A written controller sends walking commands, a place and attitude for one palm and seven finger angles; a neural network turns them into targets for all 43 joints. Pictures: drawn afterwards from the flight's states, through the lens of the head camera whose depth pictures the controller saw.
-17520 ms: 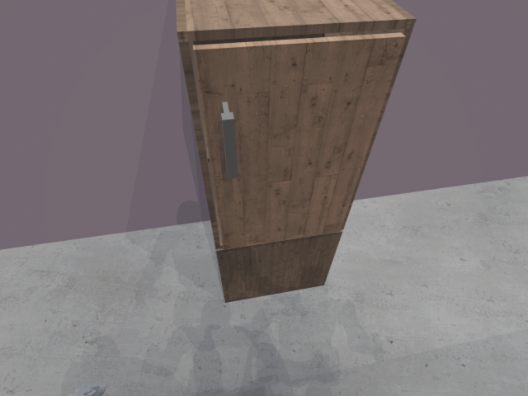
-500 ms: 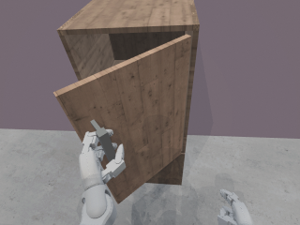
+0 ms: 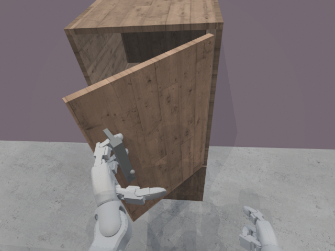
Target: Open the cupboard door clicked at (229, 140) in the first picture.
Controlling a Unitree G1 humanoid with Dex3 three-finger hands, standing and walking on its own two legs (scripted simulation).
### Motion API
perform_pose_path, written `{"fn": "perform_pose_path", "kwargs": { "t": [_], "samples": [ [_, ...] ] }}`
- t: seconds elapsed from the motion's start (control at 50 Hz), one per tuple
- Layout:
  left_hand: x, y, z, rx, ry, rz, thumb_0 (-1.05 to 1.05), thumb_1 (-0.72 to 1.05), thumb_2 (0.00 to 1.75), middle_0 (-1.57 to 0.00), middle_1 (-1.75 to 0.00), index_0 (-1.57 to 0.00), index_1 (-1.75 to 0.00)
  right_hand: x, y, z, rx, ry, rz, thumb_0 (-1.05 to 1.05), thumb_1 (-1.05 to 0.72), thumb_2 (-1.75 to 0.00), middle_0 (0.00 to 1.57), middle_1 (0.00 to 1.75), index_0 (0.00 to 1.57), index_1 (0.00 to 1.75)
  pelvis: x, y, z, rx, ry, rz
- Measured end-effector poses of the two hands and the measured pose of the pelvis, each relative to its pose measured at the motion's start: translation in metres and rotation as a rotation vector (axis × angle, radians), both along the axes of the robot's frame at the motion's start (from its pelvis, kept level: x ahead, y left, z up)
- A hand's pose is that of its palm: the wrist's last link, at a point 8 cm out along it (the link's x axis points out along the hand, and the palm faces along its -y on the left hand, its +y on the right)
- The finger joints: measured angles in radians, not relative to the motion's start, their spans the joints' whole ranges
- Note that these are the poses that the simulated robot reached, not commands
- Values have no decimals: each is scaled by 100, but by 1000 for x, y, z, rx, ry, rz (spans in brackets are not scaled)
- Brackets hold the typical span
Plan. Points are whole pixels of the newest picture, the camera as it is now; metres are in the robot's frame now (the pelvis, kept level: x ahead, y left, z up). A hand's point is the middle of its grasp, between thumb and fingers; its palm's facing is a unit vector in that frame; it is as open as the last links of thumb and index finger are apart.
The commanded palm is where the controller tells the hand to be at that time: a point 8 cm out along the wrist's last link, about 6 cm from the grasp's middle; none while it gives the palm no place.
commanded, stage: open thumb and fingers to let go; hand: left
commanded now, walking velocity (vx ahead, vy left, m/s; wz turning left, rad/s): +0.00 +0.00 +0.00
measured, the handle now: (119, 156) +0.30 +0.14 +0.10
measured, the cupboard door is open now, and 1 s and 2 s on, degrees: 44 43 43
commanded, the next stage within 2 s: slide the hand sideways off the handle in 0.10 s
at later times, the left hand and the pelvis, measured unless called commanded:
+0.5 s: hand (122, 184) +0.23 +0.11 +0.10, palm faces -0.12 -0.99 +0.05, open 16.3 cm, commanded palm +0.20 +0.15 +0.10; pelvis +0.00 +0.07 +0.00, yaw -2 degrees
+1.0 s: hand (100, 197) +0.20 +0.15 +0.10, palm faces -0.08 -1.00 +0.03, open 16.0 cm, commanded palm +0.16 +0.20 +0.10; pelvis +0.02 +0.10 -0.02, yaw -3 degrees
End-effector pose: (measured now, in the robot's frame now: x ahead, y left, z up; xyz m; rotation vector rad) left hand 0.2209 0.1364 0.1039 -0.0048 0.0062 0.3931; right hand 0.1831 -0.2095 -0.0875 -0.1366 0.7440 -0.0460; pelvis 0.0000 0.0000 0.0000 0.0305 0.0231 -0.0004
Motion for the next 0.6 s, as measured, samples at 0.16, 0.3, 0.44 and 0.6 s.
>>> {"fn": "perform_pose_path", "kwargs": {
  "t": [0.16,0.3,0.44,0.6],
  "samples": [
    [3,2,0,4,-3,-60,-2,-49,30,-26,-59,-26,-59,0,15,6,-18,-6,-6,2,-90,-90,20,30,20,30,-1,16,1,-15,-8,-3],
    [2,17,-2,38,-25,-239,-2,-49,30,-27,-48,-23,-48,-4,35,11,-15,-23,11,2,-90,-90,20,30,20,30,-3,35,0,-18,-20,-10],
    [-2,29,-3,-4,-43,-526,-2,-50,30,-19,-36,-14,-36,-15,55,18,-6,-84,-17,2,-90,-90,20,30,20,30,-1,59,-1,-33,-23,-26],
    [-7,29,-2,-27,-47,-506,-2,-50,30,-15,-31,-14,-31,-16,80,19,9,-99,-6,2,-90,-90,20,30,20,30,6,83,-7,-39,-2,-47]
  ]
}}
